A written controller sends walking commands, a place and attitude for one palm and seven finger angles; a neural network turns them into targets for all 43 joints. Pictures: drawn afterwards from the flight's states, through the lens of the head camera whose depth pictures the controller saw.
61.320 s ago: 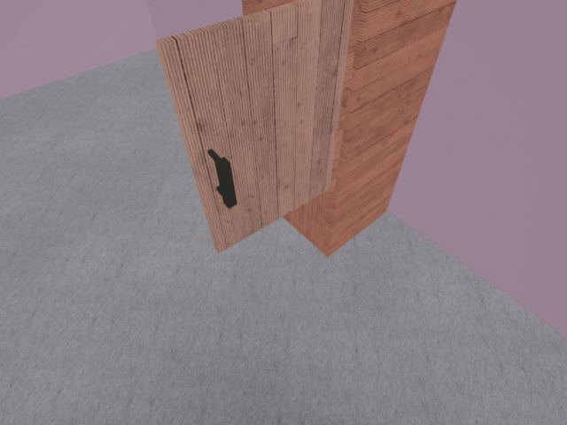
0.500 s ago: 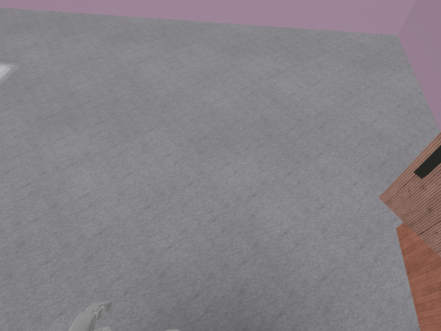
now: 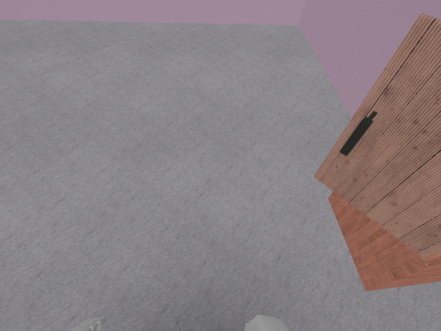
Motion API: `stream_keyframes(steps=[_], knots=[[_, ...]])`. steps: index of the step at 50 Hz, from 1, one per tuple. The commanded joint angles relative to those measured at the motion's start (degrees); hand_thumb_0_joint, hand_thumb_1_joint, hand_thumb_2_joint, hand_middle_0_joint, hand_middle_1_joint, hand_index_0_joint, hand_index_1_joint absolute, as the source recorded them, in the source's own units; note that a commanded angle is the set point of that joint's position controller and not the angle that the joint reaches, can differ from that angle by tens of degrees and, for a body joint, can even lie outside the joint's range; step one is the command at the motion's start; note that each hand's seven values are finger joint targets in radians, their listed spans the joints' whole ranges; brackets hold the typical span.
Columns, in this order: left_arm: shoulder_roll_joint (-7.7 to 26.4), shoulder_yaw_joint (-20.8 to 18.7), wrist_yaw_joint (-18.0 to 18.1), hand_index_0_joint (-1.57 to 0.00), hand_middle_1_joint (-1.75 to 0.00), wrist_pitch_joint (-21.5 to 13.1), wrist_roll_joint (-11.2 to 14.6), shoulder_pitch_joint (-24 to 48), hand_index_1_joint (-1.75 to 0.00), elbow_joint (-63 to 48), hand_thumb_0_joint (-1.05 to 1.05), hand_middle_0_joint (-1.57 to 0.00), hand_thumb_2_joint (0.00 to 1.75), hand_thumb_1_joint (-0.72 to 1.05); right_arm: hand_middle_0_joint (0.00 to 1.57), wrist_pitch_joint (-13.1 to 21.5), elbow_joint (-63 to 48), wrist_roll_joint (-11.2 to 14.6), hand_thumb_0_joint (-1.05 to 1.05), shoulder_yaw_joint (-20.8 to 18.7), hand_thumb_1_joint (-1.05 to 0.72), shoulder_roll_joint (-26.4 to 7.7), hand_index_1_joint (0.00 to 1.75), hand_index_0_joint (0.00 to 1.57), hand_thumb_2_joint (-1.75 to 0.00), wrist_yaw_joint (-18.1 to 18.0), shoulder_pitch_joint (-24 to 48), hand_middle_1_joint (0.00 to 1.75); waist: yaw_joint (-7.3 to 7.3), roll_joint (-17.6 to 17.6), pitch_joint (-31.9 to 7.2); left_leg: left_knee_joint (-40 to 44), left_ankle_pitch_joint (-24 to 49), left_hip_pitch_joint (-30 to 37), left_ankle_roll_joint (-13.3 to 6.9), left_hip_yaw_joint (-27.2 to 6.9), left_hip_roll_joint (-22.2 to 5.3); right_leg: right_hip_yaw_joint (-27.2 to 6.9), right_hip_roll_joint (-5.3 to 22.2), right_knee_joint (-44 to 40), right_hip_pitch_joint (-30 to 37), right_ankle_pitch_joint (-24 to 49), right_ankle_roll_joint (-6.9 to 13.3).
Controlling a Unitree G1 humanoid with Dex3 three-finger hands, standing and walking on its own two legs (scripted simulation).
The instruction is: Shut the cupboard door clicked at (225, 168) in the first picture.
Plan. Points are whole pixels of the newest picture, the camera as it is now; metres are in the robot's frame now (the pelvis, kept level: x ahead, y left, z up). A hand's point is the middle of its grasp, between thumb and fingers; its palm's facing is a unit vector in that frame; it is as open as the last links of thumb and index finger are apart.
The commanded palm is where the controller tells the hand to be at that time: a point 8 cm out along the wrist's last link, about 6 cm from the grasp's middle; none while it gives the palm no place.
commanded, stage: turn to face it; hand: left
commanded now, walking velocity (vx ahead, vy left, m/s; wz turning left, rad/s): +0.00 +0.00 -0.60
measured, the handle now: (358, 133) +0.63 -0.35 -0.05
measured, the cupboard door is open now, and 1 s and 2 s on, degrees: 38 38 38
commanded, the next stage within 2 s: take the last steps up to it in 1.10 s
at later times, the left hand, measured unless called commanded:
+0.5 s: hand (145, 324) +0.15 +0.16 -0.18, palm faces -0.27 -0.94 -0.21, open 7.4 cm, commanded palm none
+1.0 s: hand (189, 288) +0.22 +0.07 -0.16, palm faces -0.54 -0.80 -0.28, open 7.4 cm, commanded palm none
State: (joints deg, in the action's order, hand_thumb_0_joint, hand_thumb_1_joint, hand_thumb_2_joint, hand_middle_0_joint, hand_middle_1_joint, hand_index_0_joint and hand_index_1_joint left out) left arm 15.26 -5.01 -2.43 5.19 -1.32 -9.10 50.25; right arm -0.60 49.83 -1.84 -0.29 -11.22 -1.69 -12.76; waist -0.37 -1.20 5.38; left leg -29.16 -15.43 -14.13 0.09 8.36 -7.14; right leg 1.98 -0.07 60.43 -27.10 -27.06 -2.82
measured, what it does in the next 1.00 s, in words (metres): steps on the spot, turning right: right foot, then left foot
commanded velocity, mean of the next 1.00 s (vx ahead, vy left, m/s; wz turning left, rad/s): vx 0.00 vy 0.00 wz -0.50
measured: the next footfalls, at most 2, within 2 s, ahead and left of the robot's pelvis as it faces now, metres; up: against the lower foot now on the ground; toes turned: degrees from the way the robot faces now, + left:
right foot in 0.18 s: +0.02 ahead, -0.15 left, +0.00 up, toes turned -11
left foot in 0.52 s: +0.10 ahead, +0.08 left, +0.00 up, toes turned -15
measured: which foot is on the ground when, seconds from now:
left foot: down 0.00-0.16, up 0.18-0.50, down 0.52-0.88, up 0.90-1.00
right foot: up 0.00-0.16, down 0.18-0.52, up 0.54-0.86, down 0.88-1.00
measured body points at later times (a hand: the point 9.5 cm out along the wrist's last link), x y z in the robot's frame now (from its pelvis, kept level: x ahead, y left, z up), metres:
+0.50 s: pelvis +0.02 -0.02 -0.01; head +0.06 -0.02 +0.43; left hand +0.16 +0.20 -0.16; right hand +0.04 -0.30 -0.14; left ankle +0.06 +0.10 -0.74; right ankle -0.02 -0.15 -0.74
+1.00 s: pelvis +0.02 -0.04 -0.01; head +0.04 -0.08 +0.43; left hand +0.24 +0.12 -0.14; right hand -0.10 -0.29 -0.17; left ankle +0.06 +0.09 -0.68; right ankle -0.05 -0.13 -0.74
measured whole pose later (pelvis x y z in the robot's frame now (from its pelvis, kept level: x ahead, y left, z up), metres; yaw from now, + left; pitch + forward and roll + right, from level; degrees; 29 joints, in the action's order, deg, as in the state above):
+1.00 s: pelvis +0.02 -0.04 -0.01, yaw -33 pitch +1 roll -1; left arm 12.1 -2.5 -0.2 1.7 -1.4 -8.7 51.1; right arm -3.7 54.6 -0.8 -2.9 -15.6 -1.5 -12.7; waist 1.4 3.4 4.7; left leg -61.8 -28.3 -26.2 4.1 2.9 -5.4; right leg 1.8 -0.5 33.0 -16.1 -17.9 1.1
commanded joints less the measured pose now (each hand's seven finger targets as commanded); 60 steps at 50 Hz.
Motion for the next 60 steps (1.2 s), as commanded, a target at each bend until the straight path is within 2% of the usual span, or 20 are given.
stream_keyframes(steps=[1,6,7,8,9,15,23,24,26,32,38,41,42,44,45,47,50,56,59,60], knots=[[1.6,-0.5,-0.3,-0.2,-0.3,-1.7,0.3,3.6,-0.3,-5.9,0.0,-0.2,0.9,0.9,0.2,0.6,-1.9,0.0,0.0,-4.5,-0.9,-13.1,0.3,0.2,-0.9,-0.6,-3.1,0.3,2.32,13.7,-7.3,7.3,25.7,8.6,-7.3,-5.2,-13.4,2.0,1.6,-9.2,1.2,0.9,0.0],[3.0,-0.6,0.0,-0.2,-0.3,-2.7,0.2,-0.5,-0.3,-4.7,0.0,-0.2,0.9,0.9,0.2,0.1,-1.7,0.3,0.0,-5.4,-0.9,-14.5,0.3,0.2,-0.9,0.2,-1.3,0.3,0.15,12.9,-8.1,-1.2,20.2,3.8,-3.2,-1.3,-12.7,4.9,-0.4,-29.3,14.1,11.6,2.1],[5.6,-1.2,0.3,-0.2,-0.3,-3.1,0.0,-5.1,-0.3,-3.4,0.0,-0.2,0.9,0.9,0.2,0.0,-2.1,0.7,0.0,-5.5,-0.9,-13.6,0.3,0.2,-0.9,0.5,-0.3,0.3,-2.23,7.4,-9.4,-8.5,13.0,-1.5,-0.3,1.0,-10.3,1.4,2.2,-36.1,22.0,18.4,3.4],[12.3,-2.3,1.1,-0.2,-0.3,-4.0,-0.6,-7.8,-0.3,-2.5,0.0,-0.2,0.9,0.9,0.2,-0.3,-4.2,1.2,0.0,-4.4,-0.9,-8.7,0.3,0.2,-0.9,0.8,0.4,0.3,-3.7,-13.3,-9.4,-21.7,-12.7,-16.1,3.6,4.8,-2.1,-17.4,16.6,-41.9,30.6,31.5,8.5],[15.0,-2.5,1.9,-0.2,-0.3,-4.0,0.2,-10.2,-0.3,-2.0,0.0,-0.2,0.9,0.9,0.2,-1.0,-6.5,0.9,0.0,-3.9,-0.9,-8.6,0.3,0.2,-0.9,0.6,3.5,0.3,-5.16,-15.0,-8.0,-32.7,-22.7,-21.1,4.4,-1.9,1.6,-25.3,23.7,-41.4,25.5,45.3,13.7],[9.2,-1.3,3.0,-0.2,-0.3,-4.1,0.0,-0.5,-0.3,-4.5,0.0,-0.2,0.9,0.9,0.2,-1.1,-3.2,1.0,0.0,-3.6,-0.9,-8.2,0.3,0.2,-0.9,0.5,2.0,0.3,0.36,-7.1,-9.5,-32.0,-8.9,-16.7,5.3,-7.4,1.6,-14.7,13.0,-37.6,19.7,40.2,13.2],[9.9,-2.0,2.5,-0.2,-0.3,-3.1,0.0,1.2,-0.3,-4.4,0.0,-0.2,0.9,0.9,0.2,-0.2,-3.4,1.5,0.0,-3.6,-0.9,-7.7,0.3,0.2,-0.9,0.0,-1.5,0.3,2.07,-7.6,-7.7,-3.7,-1.8,-1.0,4.0,-6.3,5.7,-21.7,10.1,-34.9,9.4,28.8,10.5],[8.4,-1.7,2.4,-0.2,-0.3,-2.8,0.3,2.1,-0.3,-4.6,0.0,-0.2,0.9,0.9,0.2,0.3,-2.5,1.5,0.0,-3.7,-0.9,-8.8,0.3,0.2,-0.9,0.0,-4.4,0.3,3.53,-4.0,-8.6,4.6,2.2,5.3,3.3,-7.9,4.0,-19.1,7.1,-31.5,5.5,23.2,7.8],[3.7,-0.7,1.5,-0.2,-0.3,-2.6,0.8,-0.2,-0.3,-6.8,0.0,-0.2,0.9,0.9,0.2,0.9,-3.4,0.2,0.0,-5.0,-0.9,-17.7,0.3,0.2,-0.9,-0.6,-6.5,0.3,3.36,19.6,-9.5,14.3,8.2,10.7,-7.3,-30.0,-19.6,-4.0,-3.9,-8.5,-6.5,-8.2,1.7],[3.1,-0.9,-0.1,-0.2,-0.3,-1.9,0.3,1.0,-0.3,-4.5,0.0,-0.2,0.9,0.9,0.2,1.1,-3.9,-0.1,0.0,-3.6,-0.9,-12.3,0.3,0.2,-0.9,-1.0,-0.3,0.3,0.97,11.5,-7.0,8.3,26.6,8.7,-7.4,-9.8,-12.1,-1.4,1.7,2.0,-5.0,0.1,-0.5],[1.5,0.0,0.0,-0.2,-0.3,-2.2,0.2,3.2,-0.3,-4.6,0.0,-0.2,0.9,0.9,0.2,0.4,-1.0,-0.1,0.0,-4.7,-0.9,-13.7,0.3,0.2,-0.9,-0.3,-3.7,0.3,2.81,14.9,-7.6,5.3,29.3,8.6,-6.9,-4.9,-12.9,3.5,0.1,-13.9,4.0,1.6,0.8],[2.4,-0.1,0.3,-0.2,-0.3,-2.8,0.2,-1.2,-0.3,-3.3,0.0,-0.2,0.9,0.9,0.2,0.0,-0.9,0.3,0.0,-5.0,-0.9,-14.1,0.3,0.2,-0.9,0.1,-1.3,0.3,0.08,12.9,-8.3,0.3,22.6,4.6,-4.0,-2.7,-11.9,4.5,-0.6,-28.3,13.4,11.6,2.2],[4.4,-0.5,0.6,-0.2,-0.3,-3.2,0.0,-4.4,-0.3,-2.2,0.0,-0.2,0.9,0.9,0.2,0.0,-1.0,0.7,0.0,-5.1,-0.9,-13.4,0.3,0.2,-0.9,0.3,-1.0,0.3,-1.38,9.0,-9.4,-5.1,16.5,0.0,-1.4,-1.2,-9.8,1.8,1.2,-35.6,20.7,18.3,3.1],[13.4,-1.9,2.1,-0.2,-0.3,-4.3,-0.2,-9.7,-0.3,-0.3,0.0,-0.2,0.9,0.9,0.2,-0.5,-4.4,1.1,0.0,-3.5,-0.9,-7.1,0.3,0.2,-0.9,0.7,2.3,0.3,-4.36,-14.0,-8.7,-28.0,-21.7,-19.2,3.8,0.2,2.6,-23.4,22.9,-41.4,27.2,44.7,13.5],[13.5,-1.7,2.6,-0.2,-0.3,-4.1,0.3,-10.0,-0.3,-0.5,0.0,-0.2,0.9,0.9,0.2,-1.2,-4.7,1.2,0.0,-3.3,-0.9,-6.9,0.3,0.2,-0.9,0.3,3.8,0.3,-4.3,-8.5,-8.0,-33.9,-20.5,-20.5,3.3,-6.7,2.2,-21.2,22.4,-40.3,24.6,45.9,15.7],[9.5,-1.2,3.5,-0.2,-0.3,-4.5,0.2,-5.4,-0.3,-0.9,0.0,-0.2,0.9,0.9,0.2,-1.0,-2.3,1.1,0.0,-3.5,-0.9,-8.7,0.3,0.2,-0.9,-0.4,2.5,0.3,-1.98,-15.8,-8.5,-39.0,-15.7,-24.0,3.9,-9.6,1.3,-20.4,18.6,-39.5,25.6,46.2,15.5],[7.4,-0.4,3.5,-0.2,-0.3,-4.5,0.0,-1.0,-0.3,-2.0,0.0,-0.2,0.9,0.9,0.2,-1.2,0.3,1.0,0.0,-3.1,-0.9,-7.1,0.3,0.2,-0.9,0.4,-0.2,0.3,0.82,-7.1,-9.5,-33.3,-9.4,-16.0,4.4,-7.3,1.7,-11.6,13.8,-38.3,20.0,43.1,13.5],[8.0,-1.0,3.3,-0.2,-0.3,-4.1,-0.4,-2.2,-0.3,-0.7,0.0,-0.2,0.9,0.9,0.2,-0.8,0.2,1.2,0.0,-2.8,-0.9,-5.3,0.3,0.2,-0.9,0.4,0.1,0.3,-0.19,-7.3,-7.3,-15.0,-8.6,-9.6,3.6,-5.4,4.6,-15.6,13.1,-38.9,17.5,35.0,14.0],[6.4,-0.8,3.3,-0.2,-0.3,-3.7,0.2,-0.5,-0.3,-0.2,0.0,-0.2,0.9,0.9,0.2,0.1,2.2,1.3,0.0,-2.7,-0.9,-5.7,0.3,0.2,-0.9,-0.1,-5.6,0.3,2.77,-5.3,-8.1,3.1,4.7,3.2,2.8,-6.1,4.5,-14.8,10.0,-33.8,11.7,28.8,9.5],[3.7,-0.2,3.2,-0.2,-0.3,-3.4,0.6,-2.1,-0.3,-0.6,0.0,-0.2,0.9,0.9,0.2,0.8,2.6,0.8,0.0,-3.0,-0.9,-8.7,0.3,0.2,-0.9,-0.2,-6.5,0.3,2.2,4.6,-8.5,8.0,9.5,8.3,0.2,-13.3,-2.0,-10.7,4.6,-29.1,6.1,19.3,6.2]])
